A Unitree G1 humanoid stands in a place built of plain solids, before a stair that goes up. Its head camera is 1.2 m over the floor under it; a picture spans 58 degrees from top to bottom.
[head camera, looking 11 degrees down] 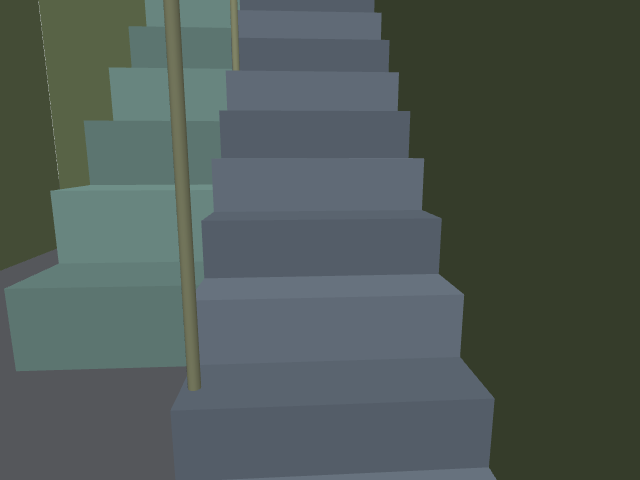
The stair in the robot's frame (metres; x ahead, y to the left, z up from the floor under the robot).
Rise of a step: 0.20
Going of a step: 0.23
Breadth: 0.81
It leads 4 degrees to the left of straight ahead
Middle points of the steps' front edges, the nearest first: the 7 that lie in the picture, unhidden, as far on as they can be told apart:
0.97 -0.04 0.60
1.21 -0.03 0.80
1.43 -0.01 0.99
1.66 0.00 1.19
1.89 0.02 1.39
2.12 0.03 1.58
2.35 0.04 1.78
